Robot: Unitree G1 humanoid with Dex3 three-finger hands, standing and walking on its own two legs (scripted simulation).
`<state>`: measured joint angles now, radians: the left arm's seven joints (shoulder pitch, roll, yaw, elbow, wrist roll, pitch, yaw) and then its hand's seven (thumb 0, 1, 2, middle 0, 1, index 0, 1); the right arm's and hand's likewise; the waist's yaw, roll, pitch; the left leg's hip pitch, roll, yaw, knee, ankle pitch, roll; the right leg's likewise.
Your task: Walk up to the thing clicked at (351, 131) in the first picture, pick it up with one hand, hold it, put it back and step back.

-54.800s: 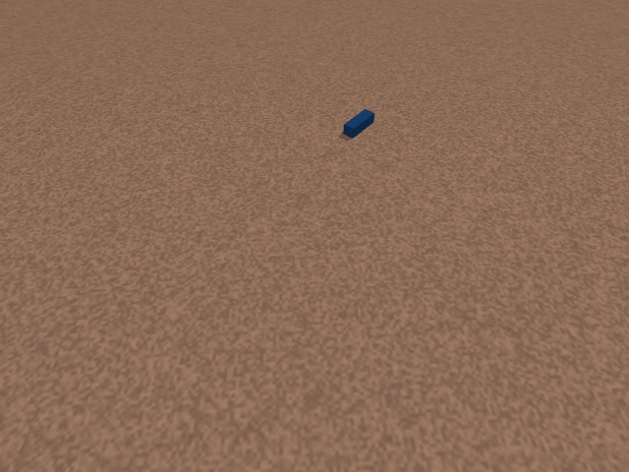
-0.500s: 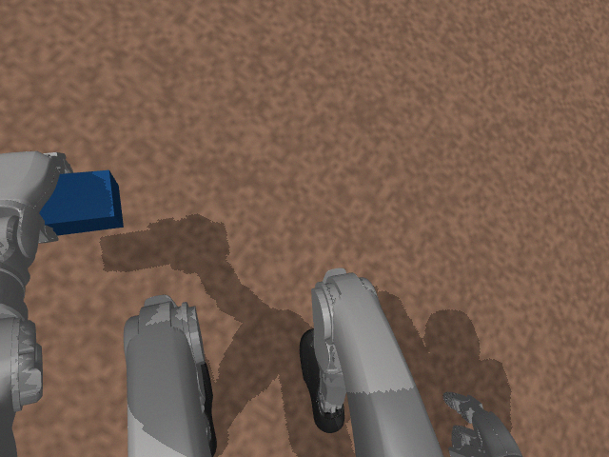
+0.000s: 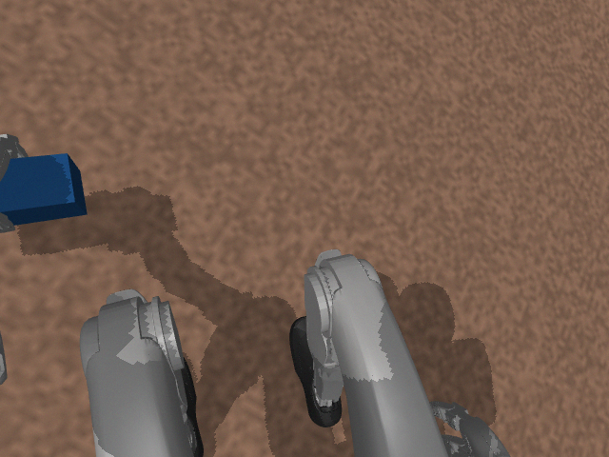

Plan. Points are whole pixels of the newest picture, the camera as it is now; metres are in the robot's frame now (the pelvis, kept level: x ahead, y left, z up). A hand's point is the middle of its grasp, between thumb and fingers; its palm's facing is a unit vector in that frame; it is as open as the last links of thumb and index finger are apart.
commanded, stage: crouch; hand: left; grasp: from above
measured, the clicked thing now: out of the picture +0.46 +0.33 -0.21
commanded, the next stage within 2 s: lower in 0.18 s
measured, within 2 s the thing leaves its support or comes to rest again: rests again in 1.54 s
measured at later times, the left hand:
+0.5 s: hand out of the picture +0.47 +0.33 -0.21, palm faces -0.51 -0.08 -0.86, open 9.6 cm
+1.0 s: hand (20, 199) +0.48 +0.32 -0.27, palm faces -0.48 -0.09 -0.87, open 9.6 cm
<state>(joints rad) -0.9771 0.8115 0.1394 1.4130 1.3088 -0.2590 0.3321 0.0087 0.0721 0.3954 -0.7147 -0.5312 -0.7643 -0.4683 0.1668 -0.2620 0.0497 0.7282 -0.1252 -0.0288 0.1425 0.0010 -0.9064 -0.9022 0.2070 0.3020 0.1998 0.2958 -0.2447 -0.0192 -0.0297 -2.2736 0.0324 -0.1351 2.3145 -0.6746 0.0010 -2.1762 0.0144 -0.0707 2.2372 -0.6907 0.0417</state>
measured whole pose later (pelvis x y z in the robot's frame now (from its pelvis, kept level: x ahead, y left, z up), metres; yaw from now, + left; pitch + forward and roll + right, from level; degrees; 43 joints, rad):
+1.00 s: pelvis +0.01 +0.00 -0.05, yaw -4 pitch +32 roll -12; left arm -1.05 0.99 0.17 1.59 1.35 -0.28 0.45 0.01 0.08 0.39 -0.70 -0.54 -0.75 -0.48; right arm 0.11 -0.28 0.19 0.70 -0.19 -0.07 0.16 0.00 -0.90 -0.89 0.21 0.30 0.20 0.30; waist -0.32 -0.10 0.09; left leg -2.39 0.03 -0.21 2.51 -0.71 0.00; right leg -2.27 0.04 -0.12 2.38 -0.70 0.05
